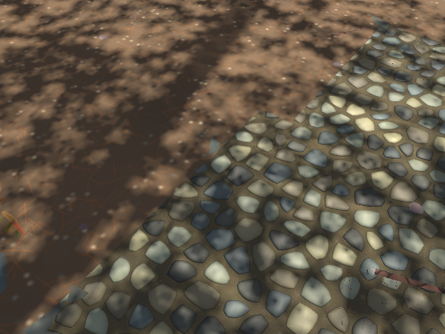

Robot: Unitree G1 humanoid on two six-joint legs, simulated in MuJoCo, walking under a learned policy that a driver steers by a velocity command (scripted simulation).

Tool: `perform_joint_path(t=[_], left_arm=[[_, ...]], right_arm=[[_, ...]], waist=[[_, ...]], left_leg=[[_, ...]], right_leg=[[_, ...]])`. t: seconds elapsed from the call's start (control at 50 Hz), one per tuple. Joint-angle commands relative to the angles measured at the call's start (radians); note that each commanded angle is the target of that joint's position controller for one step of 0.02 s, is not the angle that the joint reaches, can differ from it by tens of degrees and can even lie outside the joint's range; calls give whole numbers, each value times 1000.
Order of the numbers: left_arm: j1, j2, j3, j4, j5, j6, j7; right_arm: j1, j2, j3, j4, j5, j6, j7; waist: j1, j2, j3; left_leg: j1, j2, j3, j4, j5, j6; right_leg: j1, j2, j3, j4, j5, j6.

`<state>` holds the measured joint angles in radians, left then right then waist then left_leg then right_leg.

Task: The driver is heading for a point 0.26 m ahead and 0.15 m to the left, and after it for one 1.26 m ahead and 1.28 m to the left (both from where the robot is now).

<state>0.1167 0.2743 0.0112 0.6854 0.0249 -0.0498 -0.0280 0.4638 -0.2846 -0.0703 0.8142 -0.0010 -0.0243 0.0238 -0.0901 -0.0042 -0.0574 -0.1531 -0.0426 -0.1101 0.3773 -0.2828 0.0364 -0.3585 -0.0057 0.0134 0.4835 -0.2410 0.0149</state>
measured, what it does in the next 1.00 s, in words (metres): walks ahead, turning left: right foot, then left foot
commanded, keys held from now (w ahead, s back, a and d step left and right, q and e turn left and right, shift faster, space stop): w+q+shift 1.00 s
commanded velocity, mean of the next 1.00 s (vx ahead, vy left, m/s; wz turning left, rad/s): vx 0.96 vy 0.00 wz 0.88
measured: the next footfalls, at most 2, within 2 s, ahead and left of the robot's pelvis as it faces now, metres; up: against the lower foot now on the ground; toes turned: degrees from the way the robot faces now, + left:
right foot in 0.02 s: +0.08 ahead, -0.13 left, +0.00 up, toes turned +2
left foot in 0.48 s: +0.44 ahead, +0.17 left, +0.00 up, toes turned +29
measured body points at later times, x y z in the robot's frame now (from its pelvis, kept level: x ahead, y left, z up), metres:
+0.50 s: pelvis +0.31 +0.08 -0.05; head +0.35 +0.08 +0.40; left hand +0.15 +0.31 -0.18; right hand +0.62 -0.06 -0.13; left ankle +0.41 +0.16 -0.75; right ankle +0.07 -0.13 -0.68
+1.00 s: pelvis +0.71 +0.28 -0.02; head +0.74 +0.30 +0.43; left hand +0.62 +0.59 -0.10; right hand +1.00 +0.14 -0.13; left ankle +0.51 +0.21 -0.63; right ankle +0.86 +0.25 -0.74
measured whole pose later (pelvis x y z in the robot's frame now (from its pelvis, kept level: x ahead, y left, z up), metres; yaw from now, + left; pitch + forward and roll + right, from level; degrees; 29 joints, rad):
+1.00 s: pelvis +0.71 +0.28 -0.02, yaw +53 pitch +1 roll -1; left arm 0.14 0.29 0.02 0.65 0.06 -0.07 0.02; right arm 0.31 -0.38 -0.08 0.77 -0.01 -0.04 0.01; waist -0.05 0.04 0.04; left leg -0.28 -0.10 -0.11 1.26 -0.36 0.13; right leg -0.42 -0.03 -0.03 0.62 -0.22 0.03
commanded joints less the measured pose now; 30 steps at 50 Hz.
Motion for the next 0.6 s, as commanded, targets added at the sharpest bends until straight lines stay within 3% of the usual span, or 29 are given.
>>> perform_joint_path(t=[0.02, 0.04, 0.06, 0.08, 0.1, 0.12, 0.16, 0.26, 0.32, 0.36, 0.4, 0.42, 0.44, 0.46, 0.48, 0.5, 0.52, 0.54, 0.56, 0.58, 0.6], left_arm=[[282, 167, 52, 13, 7, -39, 46], [373, 295, 82, 12, 31, -37, 61], [300, 294, 92, 9, 36, -30, 65], [236, 199, 68, -12, 28, -34, 59], [200, 144, 52, -14, 18, -39, 52], [183, 123, 45, -13, 13, -41, 50], [207, 117, 44, 13, 2, -50, 49], [257, 89, 44, 73, 8, -76, 31], [274, 95, 47, 107, 9, -83, 36], [306, 115, 51, 132, 8, -78, 43], [324, 159, 58, 141, 8, -67, 51], [327, 194, 66, 141, 10, -52, 58], [304, 233, 78, 135, 18, -31, 63], [271, 260, 88, 117, 21, -14, 62], [260, 249, 87, 106, 24, -13, 55], [263, 91, 52, 55, 17, -25, 30], [211, 121, 45, -59, 0, -54, 26], [84, 150, 43, -82, 7, -78, 26], [96, 132, 32, -79, 1, -90, 29], [93, 120, 26, -73, 15, -85, 32], [126, 115, 22, -64, 35, -66, 32]], right_arm=[[-219, -92, -24, -135, 5, -33, 0], [-244, 15, 7, -195, 27, -48, 4], [-231, -36, 5, -199, 9, -38, -3], [-252, -74, -5, -185, -7, -26, 2], [-231, -79, -10, -169, -15, -19, 15], [-211, -85, -15, -157, -25, -10, 29], [-237, -76, -14, -161, -37, 11, 49], [-387, -60, -3, -218, -30, 33, 68], [-484, -57, 12, -248, -33, 32, 85], [-544, -39, 27, -266, -31, 29, 92], [-521, -43, 30, -260, -22, 28, 80], [-456, -63, 24, -245, -20, 27, 70], [-317, -96, 10, -212, -16, 24, 59], [-119, -146, -16, -156, -14, 17, 45], [55, -203, -50, -90, -22, 13, 22], [-50, -297, -79, -94, -13, 32, 0], [-53, -377, -94, -143, -31, 45, 5], [-24, -334, -90, -131, -25, 45, -7], [-35, -288, -79, -100, -20, 33, -17], [-71, -247, -66, -92, -21, 16, -24], [-120, -223, -54, -101, -21, 2, -30]], waist=[[245, -40, -8], [278, -277, -94], [225, -210, -59], [195, -101, 7], [162, -81, 32], [138, -101, 39], [129, -121, 89], [120, -92, 171], [123, -64, 220], [132, -46, 242], [100, -72, 181], [55, -104, 124], [-26, -131, 41], [-115, -142, -60], [-179, -89, -138], [-44, 206, -97], [-40, 197, -274], [-74, 27, -197], [-16, -33, -48], [38, -88, 23], [90, -94, 61]], left_leg=[[-551, 58, -135, 156, -214, 87], [-721, -47, 23, 498, -235, 49], [-798, 23, 34, 682, -174, 63], [-805, 68, 14, 755, -90, 64], [-775, 89, 18, 764, -34, 49], [-739, 106, 32, 773, -10, 34], [-754, 125, 59, 832, 55, 12], [-799, 138, 85, 799, 215, 3], [-714, 138, 173, 618, 279, 39], [-636, 112, 252, 485, 254, 84], [-477, 25, 336, 409, 200, 136], [-401, -16, 349, 399, 142, 156], [-258, -50, 337, 398, 68, 180], [-32, -83, 306, 379, -6, 207], [264, -85, 210, 287, -34, 229], [477, 134, -202, 179, -200, 299], [638, 294, -704, -19, -263, 457], [572, 294, -681, -99, -221, 411], [387, 278, -608, -126, -124, 378], [227, 228, -508, -128, -34, 342], [100, 181, -422, -125, 37, 333]], right_leg=[[599, -135, 139, -122, -127, -47], [720, -410, 518, -280, -532, -105], [599, -478, 669, -301, -644, -170], [532, -421, 568, -279, -568, -161], [473, -361, 433, -290, -450, -133], [428, -321, 335, -316, -375, -111], [381, -273, 185, -355, -236, -93], [337, -241, -63, -398, 29, -88], [324, -218, -195, -433, 163, -72], [364, -214, -268, -414, 393, -56], [438, -222, -312, -281, 997, -42], [488, -242, -312, -163, 1234, -40], [493, -269, -305, 29, 1363, -51], [419, -287, -282, 280, 1356, -72], [219, -252, -273, 599, 1076, -60], [-227, -40, -245, 995, -77, -5], [-475, 55, -21, 1212, -205, 15], [-540, -19, 77, 1164, -112, 0], [-509, -60, 72, 1054, -84, -5], [-439, -101, 72, 949, -92, -1], [-369, -115, 76, 901, -120, 12]])
Keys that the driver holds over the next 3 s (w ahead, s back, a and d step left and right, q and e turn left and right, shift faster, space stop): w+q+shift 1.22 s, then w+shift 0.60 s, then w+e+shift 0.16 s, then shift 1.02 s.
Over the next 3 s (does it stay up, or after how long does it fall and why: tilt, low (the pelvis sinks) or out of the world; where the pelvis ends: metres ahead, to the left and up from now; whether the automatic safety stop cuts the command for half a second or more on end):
stays up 1.14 1.47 0.00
